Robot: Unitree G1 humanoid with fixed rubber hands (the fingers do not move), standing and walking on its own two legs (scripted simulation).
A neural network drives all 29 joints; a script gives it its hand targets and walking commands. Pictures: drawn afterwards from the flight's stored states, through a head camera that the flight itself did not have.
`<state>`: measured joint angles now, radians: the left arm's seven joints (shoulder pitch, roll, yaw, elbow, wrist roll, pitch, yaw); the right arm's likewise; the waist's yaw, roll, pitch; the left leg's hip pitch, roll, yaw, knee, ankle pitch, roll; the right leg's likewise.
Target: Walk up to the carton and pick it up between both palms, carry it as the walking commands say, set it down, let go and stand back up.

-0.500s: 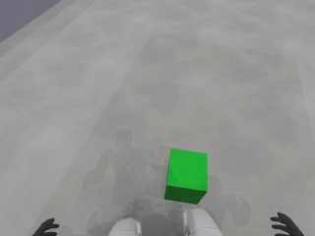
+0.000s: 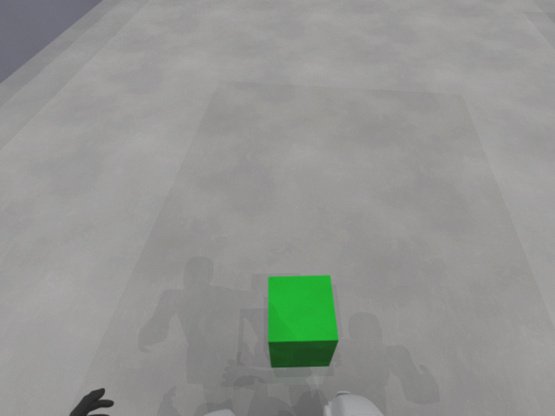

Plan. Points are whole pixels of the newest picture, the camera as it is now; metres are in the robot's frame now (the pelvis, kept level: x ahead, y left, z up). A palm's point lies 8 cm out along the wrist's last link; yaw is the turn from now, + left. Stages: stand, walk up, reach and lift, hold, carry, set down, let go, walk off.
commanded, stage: walk up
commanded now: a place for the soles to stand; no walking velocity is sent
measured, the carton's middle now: (299, 323) +0.46 -0.03 -0.60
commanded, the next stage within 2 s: none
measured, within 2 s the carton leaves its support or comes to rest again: neither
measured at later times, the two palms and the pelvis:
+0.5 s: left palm out of the picture +0.12 +0.30 -0.08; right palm out of the picture +0.11 -0.32 -0.09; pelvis +0.02 -0.01 +0.02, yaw -1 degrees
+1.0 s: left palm out of the picture +0.13 +0.28 -0.09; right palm out of the picture +0.13 -0.36 -0.09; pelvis +0.05 -0.04 +0.02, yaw +0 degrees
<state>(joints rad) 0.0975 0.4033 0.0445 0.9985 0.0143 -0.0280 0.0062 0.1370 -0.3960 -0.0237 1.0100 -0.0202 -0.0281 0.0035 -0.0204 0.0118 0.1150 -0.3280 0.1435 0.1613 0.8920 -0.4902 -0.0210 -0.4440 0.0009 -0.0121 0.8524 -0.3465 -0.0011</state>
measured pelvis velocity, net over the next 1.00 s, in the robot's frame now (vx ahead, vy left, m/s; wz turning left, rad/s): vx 0.05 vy -0.04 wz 0.00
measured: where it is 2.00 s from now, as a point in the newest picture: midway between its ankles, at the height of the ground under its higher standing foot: outside the picture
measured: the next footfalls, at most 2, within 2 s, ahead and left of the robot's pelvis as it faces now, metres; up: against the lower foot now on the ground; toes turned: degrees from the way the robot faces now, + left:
left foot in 1.02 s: +0.11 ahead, +0.10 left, +0.00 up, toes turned -8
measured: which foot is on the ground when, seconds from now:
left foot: down 0.00-0.84, up 0.86-1.00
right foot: down 0.00-1.00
